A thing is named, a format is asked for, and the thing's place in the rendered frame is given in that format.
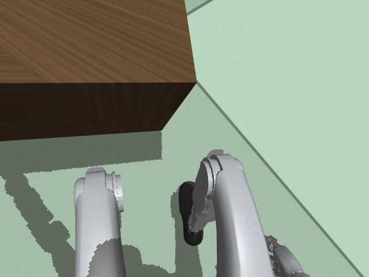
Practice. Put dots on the right robot hand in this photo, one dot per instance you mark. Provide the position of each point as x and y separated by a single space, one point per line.
283 261

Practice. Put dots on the right robot foot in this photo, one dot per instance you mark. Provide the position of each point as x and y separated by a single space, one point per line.
185 206

